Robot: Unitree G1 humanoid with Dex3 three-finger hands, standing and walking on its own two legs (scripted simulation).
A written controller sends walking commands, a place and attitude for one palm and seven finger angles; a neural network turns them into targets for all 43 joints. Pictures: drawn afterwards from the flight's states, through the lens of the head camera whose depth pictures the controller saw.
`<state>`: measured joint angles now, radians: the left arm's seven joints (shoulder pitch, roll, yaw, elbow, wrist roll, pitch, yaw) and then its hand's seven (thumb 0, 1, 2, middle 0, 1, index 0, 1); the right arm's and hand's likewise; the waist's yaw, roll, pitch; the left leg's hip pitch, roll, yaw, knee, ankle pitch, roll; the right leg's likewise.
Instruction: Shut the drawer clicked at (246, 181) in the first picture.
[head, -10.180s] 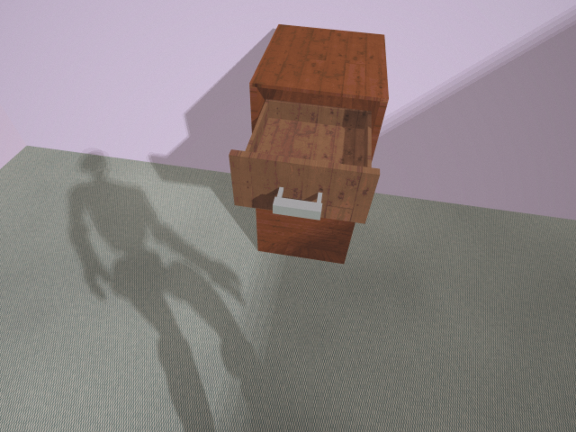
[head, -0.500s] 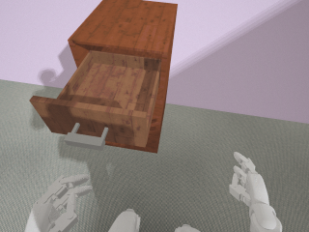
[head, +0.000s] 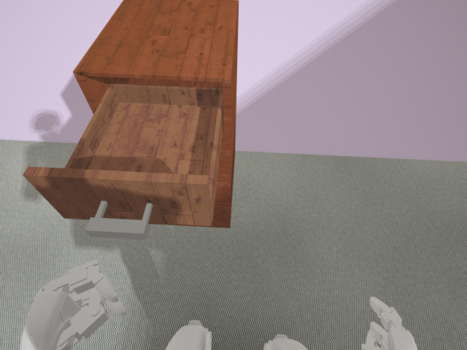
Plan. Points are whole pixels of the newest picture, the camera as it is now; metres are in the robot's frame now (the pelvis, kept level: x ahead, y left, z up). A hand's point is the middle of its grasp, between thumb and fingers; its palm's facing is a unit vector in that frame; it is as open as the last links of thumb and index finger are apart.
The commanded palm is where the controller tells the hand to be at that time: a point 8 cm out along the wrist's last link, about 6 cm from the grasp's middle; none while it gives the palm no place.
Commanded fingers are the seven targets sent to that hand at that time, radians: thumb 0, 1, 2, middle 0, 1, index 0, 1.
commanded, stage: raise the hand and make a fist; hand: left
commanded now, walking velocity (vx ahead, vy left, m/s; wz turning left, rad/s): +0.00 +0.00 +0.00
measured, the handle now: (122, 217) +0.35 +0.24 -0.02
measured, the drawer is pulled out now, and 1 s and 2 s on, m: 0.30 0.30 0.30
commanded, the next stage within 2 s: bring the fist close to the handle in 0.86 s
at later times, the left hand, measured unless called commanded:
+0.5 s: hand (82, 311) +0.17 +0.20 +0.08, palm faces +0.02 -1.00 -0.06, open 3.2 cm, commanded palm +0.13 +0.26 +0.09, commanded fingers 0.00 0.90 0.90 -1.40 -1.60 -1.40 -1.60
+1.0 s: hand (85, 308) +0.17 +0.20 +0.08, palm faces +0.02 -1.00 -0.07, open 3.2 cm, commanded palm +0.14 +0.26 +0.08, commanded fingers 0.00 0.90 0.90 -1.40 -1.60 -1.40 -1.60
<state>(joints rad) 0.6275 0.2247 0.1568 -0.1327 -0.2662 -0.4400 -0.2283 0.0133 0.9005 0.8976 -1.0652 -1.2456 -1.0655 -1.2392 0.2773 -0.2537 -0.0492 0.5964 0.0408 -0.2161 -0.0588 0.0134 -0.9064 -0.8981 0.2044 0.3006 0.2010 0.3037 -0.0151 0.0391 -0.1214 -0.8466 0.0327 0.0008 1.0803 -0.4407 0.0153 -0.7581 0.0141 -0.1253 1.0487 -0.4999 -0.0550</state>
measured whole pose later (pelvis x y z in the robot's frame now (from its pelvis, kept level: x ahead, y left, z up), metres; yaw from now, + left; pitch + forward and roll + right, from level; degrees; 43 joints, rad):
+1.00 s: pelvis +0.01 +0.01 +0.01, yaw +1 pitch +10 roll -3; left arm 0.65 0.24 0.16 -0.23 -0.27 -0.32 -0.24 0.01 0.90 0.90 -1.40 -1.60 -1.40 -1.60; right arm 0.24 -0.21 0.01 0.52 0.05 -0.22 -0.05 0.01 -0.90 -0.90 0.21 0.30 0.20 0.30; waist 0.00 0.05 -0.13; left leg -0.77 0.02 -0.01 1.03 -0.44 0.03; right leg -0.66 0.01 -0.13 0.97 -0.48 -0.03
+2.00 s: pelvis +0.00 +0.00 -0.05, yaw -1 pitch +20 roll -3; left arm 0.28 0.26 0.22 0.12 -0.29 -0.45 -0.31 0.01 0.90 0.90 -1.40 -1.60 -1.40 -1.60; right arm 0.19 -0.24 0.01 0.55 0.02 -0.16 -0.05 0.01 -0.90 -0.90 0.21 0.30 0.20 0.30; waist -0.01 0.03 -0.18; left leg -1.15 0.04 -0.02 1.32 -0.53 0.02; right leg -1.05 0.02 -0.14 1.28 -0.59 -0.06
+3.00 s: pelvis +0.00 +0.02 -0.05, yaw -1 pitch +22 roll -4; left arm 0.08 0.28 0.17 0.19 -0.24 -0.40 -0.25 -0.06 0.83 0.97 -1.40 -1.60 -1.40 -1.60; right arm 0.20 -0.26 0.03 0.56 0.01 -0.12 -0.05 0.01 -0.90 -0.90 0.21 0.30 0.21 0.30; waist 0.00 0.03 -0.17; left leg -1.20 0.02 -0.02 1.34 -0.52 0.04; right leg -1.09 0.00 -0.14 1.28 -0.58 -0.04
